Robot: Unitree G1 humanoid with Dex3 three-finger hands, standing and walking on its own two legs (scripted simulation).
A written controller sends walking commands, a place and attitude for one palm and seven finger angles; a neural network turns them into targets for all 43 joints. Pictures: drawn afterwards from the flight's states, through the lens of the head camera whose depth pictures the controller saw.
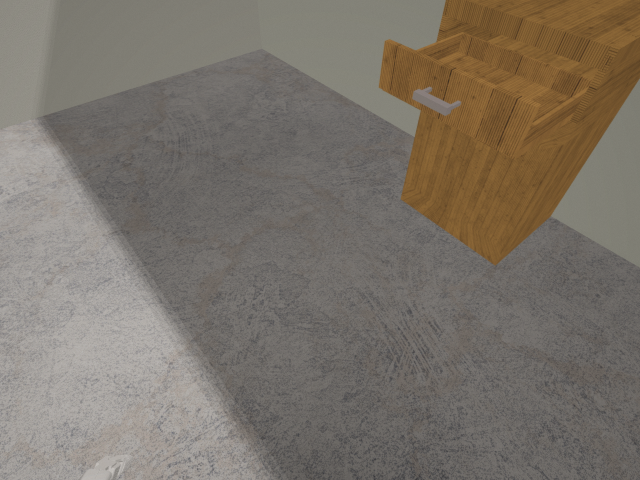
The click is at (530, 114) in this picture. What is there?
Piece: drawer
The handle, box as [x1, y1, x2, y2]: [412, 87, 460, 115]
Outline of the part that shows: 413,92 413,99 444,115 449,113 452,108 460,104 460,101 458,100 449,104 429,94 428,92 431,90 431,87 422,90 417,89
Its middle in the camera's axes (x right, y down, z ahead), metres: +0.31 -0.37 +1.03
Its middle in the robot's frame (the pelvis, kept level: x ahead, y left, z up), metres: +1.03 -0.26 -0.04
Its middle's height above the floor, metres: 0.73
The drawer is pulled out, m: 0.30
